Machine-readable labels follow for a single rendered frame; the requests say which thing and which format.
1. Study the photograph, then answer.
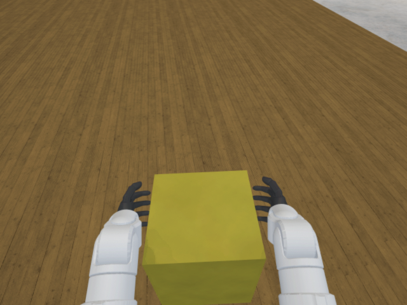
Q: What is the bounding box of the right robot hand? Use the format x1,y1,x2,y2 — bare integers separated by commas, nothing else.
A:
252,177,287,222

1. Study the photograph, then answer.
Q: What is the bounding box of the carton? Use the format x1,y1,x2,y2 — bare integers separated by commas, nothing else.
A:
142,170,266,305

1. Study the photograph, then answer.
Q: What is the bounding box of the left robot hand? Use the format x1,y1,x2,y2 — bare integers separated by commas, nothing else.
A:
117,181,151,227

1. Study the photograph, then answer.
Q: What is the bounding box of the robot left forearm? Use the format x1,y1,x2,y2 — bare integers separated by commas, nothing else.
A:
81,210,142,305

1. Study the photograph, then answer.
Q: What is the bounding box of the robot right forearm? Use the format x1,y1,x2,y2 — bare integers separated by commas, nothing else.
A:
268,204,336,305

